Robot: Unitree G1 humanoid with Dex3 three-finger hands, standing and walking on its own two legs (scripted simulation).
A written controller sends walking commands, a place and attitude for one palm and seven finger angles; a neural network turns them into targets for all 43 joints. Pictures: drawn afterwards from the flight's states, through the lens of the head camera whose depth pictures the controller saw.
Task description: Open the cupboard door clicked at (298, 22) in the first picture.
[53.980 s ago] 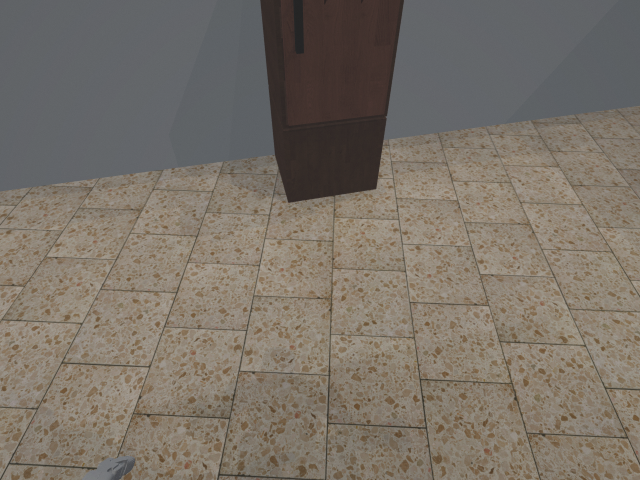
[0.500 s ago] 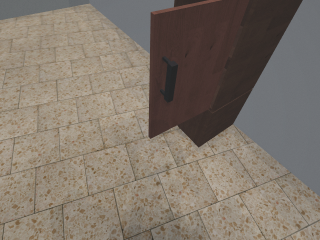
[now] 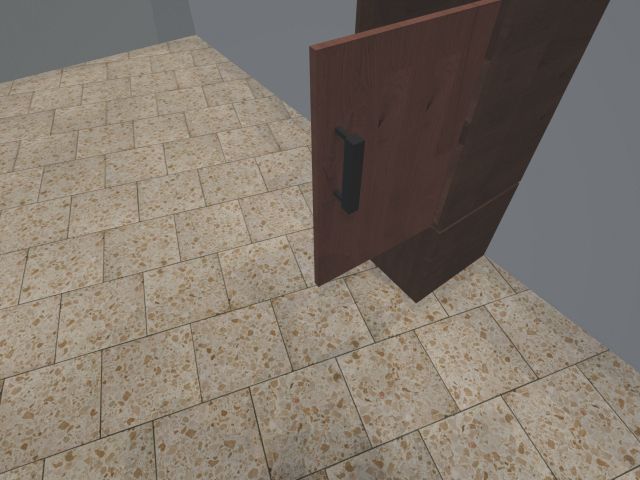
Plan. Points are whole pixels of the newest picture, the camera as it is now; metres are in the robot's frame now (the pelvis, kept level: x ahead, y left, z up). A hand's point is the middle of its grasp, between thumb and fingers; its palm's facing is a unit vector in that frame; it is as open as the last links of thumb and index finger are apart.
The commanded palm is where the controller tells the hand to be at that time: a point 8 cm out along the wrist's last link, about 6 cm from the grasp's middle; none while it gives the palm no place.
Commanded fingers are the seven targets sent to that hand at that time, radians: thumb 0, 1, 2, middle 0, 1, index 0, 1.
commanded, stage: let the arm hang, fingers relaxed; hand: left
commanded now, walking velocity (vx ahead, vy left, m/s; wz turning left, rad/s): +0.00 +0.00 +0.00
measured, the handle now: (345, 170) +0.62 -0.01 +0.03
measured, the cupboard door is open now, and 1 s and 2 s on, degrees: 87 87 87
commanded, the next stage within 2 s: look to check the result in 0.30 s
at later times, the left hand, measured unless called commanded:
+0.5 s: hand out of the picture +0.01 +0.16 -0.17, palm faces +0.03 -0.98 -0.18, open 7.4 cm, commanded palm none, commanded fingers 0.00 0.90 0.90 -0.20 -0.30 -0.20 -0.30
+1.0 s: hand out of the picture +0.03 +0.16 -0.17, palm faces +0.03 -0.98 -0.20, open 7.4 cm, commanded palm none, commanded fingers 0.00 0.90 0.90 -0.20 -0.30 -0.20 -0.30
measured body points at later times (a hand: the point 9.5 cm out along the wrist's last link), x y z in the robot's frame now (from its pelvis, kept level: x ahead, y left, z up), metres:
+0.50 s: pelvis +0.02 -0.01 +0.00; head +0.03 -0.02 +0.45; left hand +0.01 +0.21 -0.16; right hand +0.01 -0.23 -0.16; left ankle +0.06 +0.09 -0.74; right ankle +0.01 -0.12 -0.74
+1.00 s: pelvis +0.03 -0.02 +0.00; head +0.04 -0.03 +0.45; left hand +0.03 +0.21 -0.15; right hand +0.04 -0.24 -0.16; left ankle +0.06 +0.09 -0.74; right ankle +0.01 -0.12 -0.74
